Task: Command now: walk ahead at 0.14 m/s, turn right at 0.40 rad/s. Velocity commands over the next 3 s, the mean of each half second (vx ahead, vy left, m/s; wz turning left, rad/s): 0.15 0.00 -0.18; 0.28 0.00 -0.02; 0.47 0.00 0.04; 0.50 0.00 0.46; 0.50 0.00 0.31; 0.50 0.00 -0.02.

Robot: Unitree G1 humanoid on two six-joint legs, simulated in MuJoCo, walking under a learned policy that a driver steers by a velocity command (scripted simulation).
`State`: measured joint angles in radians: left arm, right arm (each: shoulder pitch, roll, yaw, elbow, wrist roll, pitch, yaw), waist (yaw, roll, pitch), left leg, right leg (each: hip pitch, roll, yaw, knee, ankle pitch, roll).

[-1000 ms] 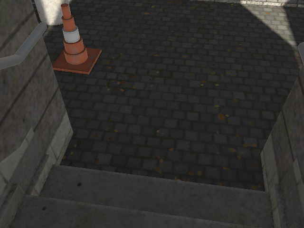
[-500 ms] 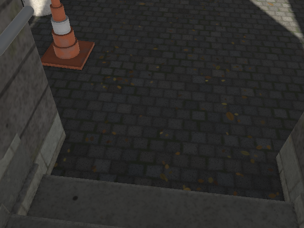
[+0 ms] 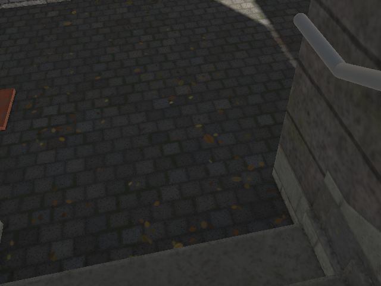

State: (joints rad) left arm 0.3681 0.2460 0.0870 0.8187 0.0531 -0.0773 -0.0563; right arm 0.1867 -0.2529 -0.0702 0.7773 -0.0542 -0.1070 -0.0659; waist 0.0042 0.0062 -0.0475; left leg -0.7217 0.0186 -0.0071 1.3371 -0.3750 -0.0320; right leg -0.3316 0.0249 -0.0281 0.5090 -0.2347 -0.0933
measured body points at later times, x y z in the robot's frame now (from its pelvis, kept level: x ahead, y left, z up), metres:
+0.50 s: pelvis +0.08 +0.02 -0.03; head +0.09 +0.02 +0.42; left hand +0.15 +0.25 -0.17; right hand +0.11 -0.20 -0.18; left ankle +0.03 +0.11 -0.74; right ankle +0.11 -0.11 -0.70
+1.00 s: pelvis +0.13 +0.04 -0.02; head +0.12 +0.05 +0.43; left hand +0.24 +0.30 -0.16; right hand -0.01 -0.21 -0.15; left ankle +0.04 +0.10 -0.74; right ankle +0.24 -0.14 -0.68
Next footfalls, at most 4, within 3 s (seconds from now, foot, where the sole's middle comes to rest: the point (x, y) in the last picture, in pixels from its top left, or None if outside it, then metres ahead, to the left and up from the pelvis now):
0.30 left None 0.08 0.10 -0.78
0.52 right None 0.13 -0.11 -0.78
1.32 right None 0.39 -0.12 -0.94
1.86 left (180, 272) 0.71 0.12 -1.11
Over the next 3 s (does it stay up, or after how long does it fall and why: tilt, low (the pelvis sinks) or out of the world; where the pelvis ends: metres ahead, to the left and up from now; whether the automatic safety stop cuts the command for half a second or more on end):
stays up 1.28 0.21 -0.49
